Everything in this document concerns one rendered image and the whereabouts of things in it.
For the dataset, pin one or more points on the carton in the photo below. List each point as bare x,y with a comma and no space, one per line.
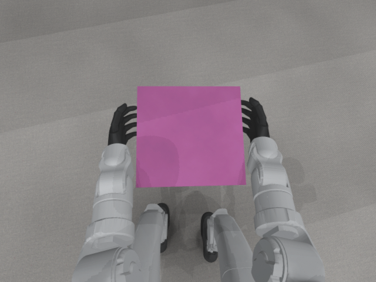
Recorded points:
189,136

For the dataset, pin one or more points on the robot right hand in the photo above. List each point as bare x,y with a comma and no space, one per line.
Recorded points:
258,126

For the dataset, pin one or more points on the right robot forearm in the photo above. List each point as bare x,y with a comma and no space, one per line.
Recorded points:
275,210

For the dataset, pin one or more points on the robot left foot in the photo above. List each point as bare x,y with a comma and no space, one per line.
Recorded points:
165,208

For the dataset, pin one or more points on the robot right upper arm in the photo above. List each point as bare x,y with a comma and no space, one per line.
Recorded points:
276,259

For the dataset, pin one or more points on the right robot shin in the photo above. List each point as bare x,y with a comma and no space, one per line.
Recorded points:
209,246

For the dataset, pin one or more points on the robot left hand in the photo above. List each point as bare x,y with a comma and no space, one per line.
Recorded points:
118,129

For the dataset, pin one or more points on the robot left upper arm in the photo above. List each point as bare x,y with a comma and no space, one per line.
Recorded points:
119,264

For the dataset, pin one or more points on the left robot forearm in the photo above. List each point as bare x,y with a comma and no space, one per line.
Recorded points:
111,225

